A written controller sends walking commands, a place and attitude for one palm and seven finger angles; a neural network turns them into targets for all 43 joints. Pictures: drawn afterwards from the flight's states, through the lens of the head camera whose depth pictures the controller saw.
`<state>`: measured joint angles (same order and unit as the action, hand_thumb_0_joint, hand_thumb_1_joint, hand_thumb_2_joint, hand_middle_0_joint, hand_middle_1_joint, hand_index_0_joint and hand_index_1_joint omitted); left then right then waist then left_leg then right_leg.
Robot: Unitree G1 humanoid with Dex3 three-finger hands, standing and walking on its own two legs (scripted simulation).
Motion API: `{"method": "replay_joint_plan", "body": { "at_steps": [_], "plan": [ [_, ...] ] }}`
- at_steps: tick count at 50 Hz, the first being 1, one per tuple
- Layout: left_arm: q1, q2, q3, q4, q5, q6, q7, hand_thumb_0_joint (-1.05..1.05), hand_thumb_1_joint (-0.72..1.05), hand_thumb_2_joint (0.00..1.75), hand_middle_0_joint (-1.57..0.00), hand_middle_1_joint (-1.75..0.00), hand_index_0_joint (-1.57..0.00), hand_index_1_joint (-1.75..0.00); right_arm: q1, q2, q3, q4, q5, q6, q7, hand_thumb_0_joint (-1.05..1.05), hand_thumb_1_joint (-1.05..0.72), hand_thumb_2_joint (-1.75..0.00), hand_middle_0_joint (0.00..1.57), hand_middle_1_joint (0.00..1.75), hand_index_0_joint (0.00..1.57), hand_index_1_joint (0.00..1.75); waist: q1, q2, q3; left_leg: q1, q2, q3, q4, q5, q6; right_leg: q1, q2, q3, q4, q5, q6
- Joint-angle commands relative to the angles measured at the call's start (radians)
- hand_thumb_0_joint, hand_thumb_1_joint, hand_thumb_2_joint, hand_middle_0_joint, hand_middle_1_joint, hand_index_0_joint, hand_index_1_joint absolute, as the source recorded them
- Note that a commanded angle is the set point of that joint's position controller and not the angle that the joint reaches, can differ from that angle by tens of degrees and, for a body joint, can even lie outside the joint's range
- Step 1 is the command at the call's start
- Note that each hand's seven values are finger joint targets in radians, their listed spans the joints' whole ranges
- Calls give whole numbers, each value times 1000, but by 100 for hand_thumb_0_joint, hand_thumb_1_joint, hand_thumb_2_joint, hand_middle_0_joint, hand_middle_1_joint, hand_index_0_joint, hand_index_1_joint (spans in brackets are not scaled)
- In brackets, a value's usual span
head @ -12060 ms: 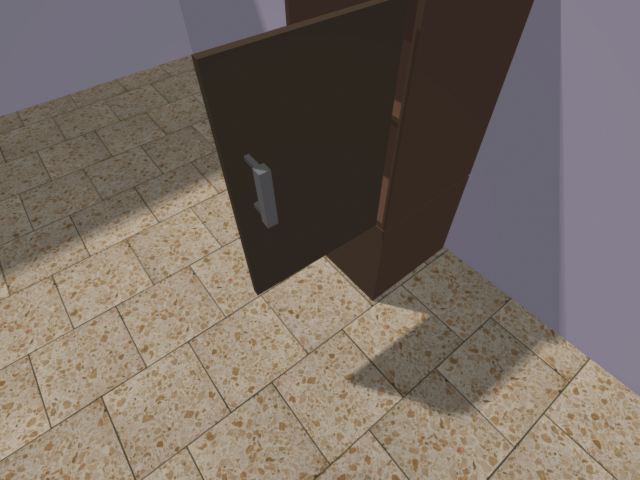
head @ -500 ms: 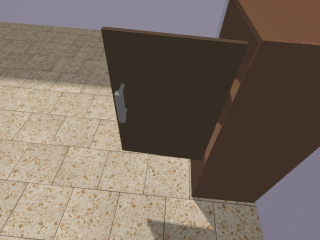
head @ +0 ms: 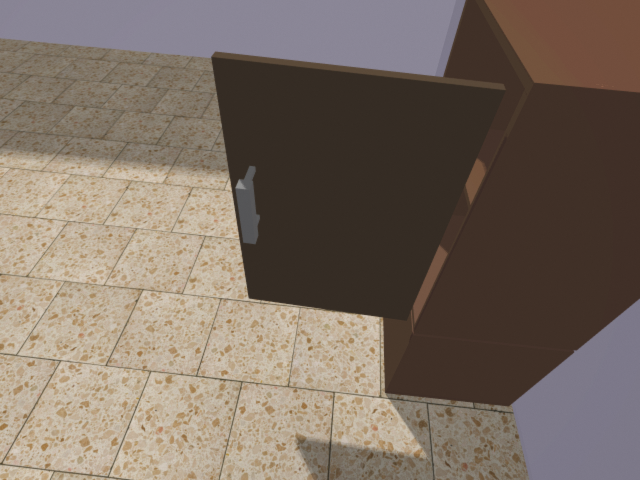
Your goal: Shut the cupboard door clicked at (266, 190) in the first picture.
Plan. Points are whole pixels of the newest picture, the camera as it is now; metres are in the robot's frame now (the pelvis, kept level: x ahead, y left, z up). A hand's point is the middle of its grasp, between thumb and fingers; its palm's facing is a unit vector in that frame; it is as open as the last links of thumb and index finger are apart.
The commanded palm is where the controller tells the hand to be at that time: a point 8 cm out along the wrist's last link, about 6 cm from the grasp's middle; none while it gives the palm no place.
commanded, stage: look again from close up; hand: left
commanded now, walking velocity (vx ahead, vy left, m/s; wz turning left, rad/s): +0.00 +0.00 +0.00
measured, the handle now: (250, 205) +0.54 +0.16 +0.00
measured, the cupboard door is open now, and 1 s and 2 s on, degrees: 88 88 88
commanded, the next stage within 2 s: shuffle to correct the standing spot in 0.08 s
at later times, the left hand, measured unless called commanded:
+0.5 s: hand out of the picture -0.01 +0.16 -0.18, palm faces +0.01 -0.99 -0.15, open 7.4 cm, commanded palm none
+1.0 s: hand out of the picture +0.12 +0.17 -0.18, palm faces -0.06 -0.97 -0.22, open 7.3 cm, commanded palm none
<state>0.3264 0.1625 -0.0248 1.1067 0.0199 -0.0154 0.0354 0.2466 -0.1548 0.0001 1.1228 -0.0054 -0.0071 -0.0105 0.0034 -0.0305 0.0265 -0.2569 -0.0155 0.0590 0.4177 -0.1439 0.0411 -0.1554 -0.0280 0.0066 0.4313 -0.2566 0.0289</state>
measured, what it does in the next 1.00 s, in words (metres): steps on the spot: right foot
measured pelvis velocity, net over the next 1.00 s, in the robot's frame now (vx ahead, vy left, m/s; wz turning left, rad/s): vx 0.08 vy -0.01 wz -0.08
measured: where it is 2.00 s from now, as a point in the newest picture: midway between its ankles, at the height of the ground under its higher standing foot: outside the picture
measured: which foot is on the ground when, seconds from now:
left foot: down 0.00-1.00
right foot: down 0.00-0.60, up 0.62-0.74, down 0.76-1.00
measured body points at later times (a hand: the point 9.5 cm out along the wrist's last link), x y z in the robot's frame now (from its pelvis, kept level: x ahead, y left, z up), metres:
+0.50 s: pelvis +0.03 +0.00 -0.01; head +0.03 +0.01 +0.44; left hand -0.01 +0.21 -0.17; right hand +0.01 -0.23 -0.16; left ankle +0.05 +0.09 -0.74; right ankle -0.01 -0.14 -0.74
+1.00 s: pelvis +0.08 -0.01 +0.00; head +0.11 -0.01 +0.44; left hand +0.12 +0.22 -0.16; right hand +0.05 -0.22 -0.17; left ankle +0.05 +0.09 -0.74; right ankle +0.06 -0.12 -0.74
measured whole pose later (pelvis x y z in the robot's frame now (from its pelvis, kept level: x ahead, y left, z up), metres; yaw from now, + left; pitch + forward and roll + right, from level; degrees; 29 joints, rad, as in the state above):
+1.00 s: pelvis +0.08 -0.01 +0.00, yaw -4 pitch +0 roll +1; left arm 0.24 0.17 0.01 1.05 0.02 -0.01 0.05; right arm 0.27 -0.11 -0.01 1.12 -0.01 0.00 -0.04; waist -0.01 -0.02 0.06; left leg -0.17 0.01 0.13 0.47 -0.30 0.02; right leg -0.24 -0.03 -0.06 0.52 -0.29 -0.01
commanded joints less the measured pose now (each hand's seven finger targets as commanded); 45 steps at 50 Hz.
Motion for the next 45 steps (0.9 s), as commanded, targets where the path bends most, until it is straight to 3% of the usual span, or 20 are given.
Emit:
{"method": "replay_joint_plan", "body": {
  "at_steps": [1,9,11,14,16,19,24,27,28,29,30,31,32,34,36,37,38,39,42,45],
  "plan": [
    [78,91,22,-25,-4,-8,4,0,90,90,-20,-30,-20,-30,46,-115,-22,-35,-1,-19,-9,0,-90,-90,20,30,20,30,0,27,33,53,113,-138,-114,-84,-14,-86,-69,59,-93,24,-47],
    [78,86,23,-22,-3,-7,5,0,90,90,-20,-30,-20,-30,47,-106,-21,-28,1,-17,-10,0,-90,-90,20,30,20,30,1,22,51,52,111,-133,-116,-79,-15,-87,-70,58,-101,23,-45],
    [88,75,24,-15,-3,-5,1,0,90,90,-20,-30,-20,-30,66,-103,-20,-17,-5,-13,-9,0,-90,-90,20,30,20,30,-2,31,38,62,112,-127,-120,-179,-19,-92,-59,57,-100,-43,-48],
    [95,77,38,-26,4,7,-9,0,90,90,-20,-30,-20,-30,66,-125,-35,-27,-11,-2,-8,0,-90,-90,20,30,20,30,2,67,84,16,133,-147,-143,-396,-6,-153,-27,48,-54,-212,-63],
    [109,70,47,-37,6,10,-17,0,90,90,-20,-30,-20,-30,61,-136,-44,-39,-14,1,-8,0,-90,-90,20,30,20,30,11,96,105,-21,156,-168,-160,-477,10,-171,-7,37,-11,-238,-70],
    [145,62,49,-30,6,-2,-20,0,90,90,-20,-30,-20,-30,51,-116,-42,-55,-13,-6,-4,0,-90,-90,20,30,20,30,24,20,101,-55,127,-132,-91,-429,10,-144,-29,92,-49,-247,-90],
    [167,105,64,-21,-2,-16,-14,0,90,90,-20,-30,-20,-30,46,-55,-27,-73,-10,-29,0,0,-90,-90,20,30,20,30,19,-148,105,-104,34,20,145,-206,-20,-82,-137,232,-135,-153,-146],
    [159,102,69,-25,-2,-17,-13,0,90,90,-20,-30,-20,-30,73,-53,-26,-64,-9,-39,-1,0,-90,-90,20,30,20,30,2,-67,105,-31,41,22,116,-150,-13,-105,-114,178,-60,-29,-144],
    [141,89,67,-31,-1,-16,-15,0,90,90,-20,-30,-20,-30,107,-60,-25,-52,-7,-45,-4,0,-90,-90,20,30,20,30,-15,-1,89,41,65,-8,65,-89,-1,-136,-81,126,8,9,-126],
    [123,70,63,-41,1,-17,-17,0,90,90,-20,-30,-20,-30,166,-91,-30,-29,-8,-52,-9,0,-90,-90,20,30,20,30,-35,107,56,163,133,-101,14,-4,32,-207,-25,47,137,28,-100],
    [100,42,57,-52,3,-19,-16,0,90,90,-20,-30,-20,-30,247,-135,-39,-1,-14,-53,-19,0,-90,-90,20,30,20,30,-56,232,27,257,253,-247,-68,80,98,-301,33,-53,311,-75,-66],
    [52,26,48,-74,5,-21,-10,0,90,90,-20,-30,-20,-30,283,-132,-38,9,-18,-48,-27,0,-90,-90,20,30,20,30,-65,287,55,289,339,-325,-117,265,165,-401,28,-73,440,-280,-54],
    [21,25,46,-81,3,-17,-5,0,90,90,-20,-30,-20,-30,267,-107,-25,5,-18,-42,-31,0,-90,-90,20,30,20,30,-52,199,95,224,374,-318,-99,407,203,-395,-14,-45,465,-329,-57],
    [35,-16,42,-60,-5,-11,-6,0,90,90,-20,-30,-20,-30,165,-89,-13,-18,-20,-38,-35,0,-90,-90,20,30,20,30,-5,125,68,113,303,-176,-55,556,163,-217,-45,-44,284,-248,-45],
    [144,-14,40,-13,-8,-12,-4,0,90,90,-20,-30,-20,-30,84,-84,-12,-33,-5,-36,-40,0,-90,-90,20,30,20,30,49,76,-5,84,196,-68,34,454,66,-20,-37,-51,-4,121,-25],
    [135,32,42,-12,-8,-19,0,0,90,90,-20,-30,-20,-30,93,-57,-11,-36,3,-35,-40,0,-90,-90,20,30,20,30,27,12,2,33,148,-51,29,284,13,36,-75,26,-32,319,-40],
    [119,58,41,-13,-11,-20,-1,0,90,90,-20,-30,-20,-30,98,-45,-9,-36,4,-32,-37,0,-90,-90,20,30,20,30,17,5,12,5,120,-38,-15,102,-13,37,-126,57,-8,426,-66],
    [88,70,42,-23,-11,-12,-2,0,90,90,-20,-30,-20,-30,95,-29,-12,-31,2,-28,-33,0,-90,-90,20,30,20,30,10,53,37,1,107,-40,-48,28,-18,11,-137,45,8,414,-69],
    [68,66,39,-27,-8,-11,6,0,90,90,-20,-30,-20,-30,108,-25,-21,-15,-1,-17,-36,0,-90,-90,20,30,20,30,8,-68,15,54,119,-31,-21,159,-19,17,-123,36,35,584,-68],
    [48,87,51,-55,-8,-6,13,0,90,90,-20,-30,-20,-30,117,-40,-29,-17,-2,-13,-37,0,-90,-90,20,30,20,30,8,-5,-56,99,126,-23,12,289,-21,34,-132,36,73,633,-74]
  ]
}}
